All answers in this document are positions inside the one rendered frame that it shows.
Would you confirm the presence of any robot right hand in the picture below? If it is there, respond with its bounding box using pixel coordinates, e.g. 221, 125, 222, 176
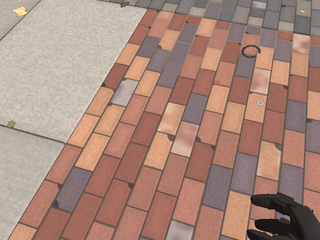
246, 192, 320, 240

